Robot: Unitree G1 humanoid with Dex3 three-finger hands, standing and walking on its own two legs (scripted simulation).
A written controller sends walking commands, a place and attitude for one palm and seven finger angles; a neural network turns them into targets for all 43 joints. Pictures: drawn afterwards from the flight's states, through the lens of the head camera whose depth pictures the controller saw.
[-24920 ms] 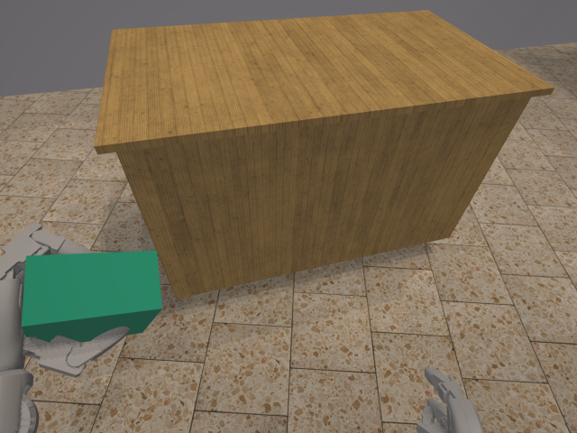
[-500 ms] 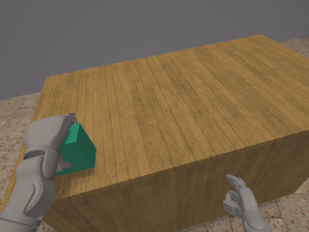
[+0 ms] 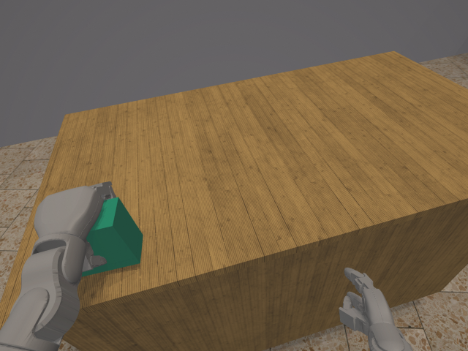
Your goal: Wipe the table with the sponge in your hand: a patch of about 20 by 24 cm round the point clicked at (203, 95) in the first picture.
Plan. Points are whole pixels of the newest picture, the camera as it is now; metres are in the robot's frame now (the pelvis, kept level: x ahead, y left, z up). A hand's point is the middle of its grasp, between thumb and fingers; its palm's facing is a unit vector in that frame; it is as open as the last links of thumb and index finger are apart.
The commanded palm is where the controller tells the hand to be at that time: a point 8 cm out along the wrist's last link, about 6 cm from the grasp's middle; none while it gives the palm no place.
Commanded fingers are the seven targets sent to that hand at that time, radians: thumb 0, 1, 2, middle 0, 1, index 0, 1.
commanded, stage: lower the sponge onto the table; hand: left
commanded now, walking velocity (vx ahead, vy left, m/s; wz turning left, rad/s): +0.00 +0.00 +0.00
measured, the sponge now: (101, 244) +0.24 +0.29 +0.07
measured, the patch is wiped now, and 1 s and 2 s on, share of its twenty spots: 0.00 0.20 0.50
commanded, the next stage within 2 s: wipe forward along the first lane in 0.30 s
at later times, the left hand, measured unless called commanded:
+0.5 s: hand (90, 236) +0.23 +0.29 +0.10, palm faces +0.05 -0.08 -1.00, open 10.2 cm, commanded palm +0.21 +0.29 +0.16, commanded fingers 0.00 0.10 1.30 -1.20 -1.60 -1.20 -1.60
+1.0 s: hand (94, 215) +0.28 +0.31 +0.10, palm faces -0.03 -0.02 -1.00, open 10.2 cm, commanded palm +0.26 +0.31 +0.14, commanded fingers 0.00 0.10 1.30 -1.20 -1.60 -1.20 -1.60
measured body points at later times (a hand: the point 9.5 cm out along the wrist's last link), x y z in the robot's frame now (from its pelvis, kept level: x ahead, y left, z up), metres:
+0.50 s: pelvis +0.00 +0.01 +0.00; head -0.02 -0.03 +0.45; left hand +0.23 +0.29 +0.16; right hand +0.25 -0.18 -0.07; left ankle +0.02 +0.13 -0.74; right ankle +0.00 -0.10 -0.74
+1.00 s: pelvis -0.01 -0.01 +0.00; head -0.02 -0.05 +0.45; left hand +0.27 +0.31 +0.15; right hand +0.21 -0.23 -0.10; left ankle +0.02 +0.13 -0.74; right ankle +0.00 -0.10 -0.74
